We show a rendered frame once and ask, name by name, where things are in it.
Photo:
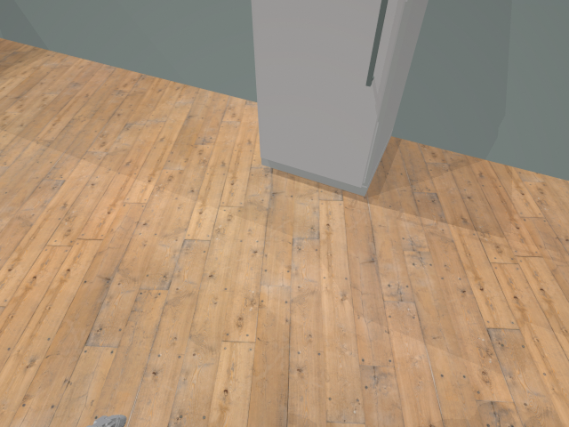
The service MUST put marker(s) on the fridge door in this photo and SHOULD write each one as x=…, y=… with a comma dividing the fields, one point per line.
x=312, y=59

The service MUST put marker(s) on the handle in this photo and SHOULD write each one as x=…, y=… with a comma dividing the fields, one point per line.
x=376, y=42

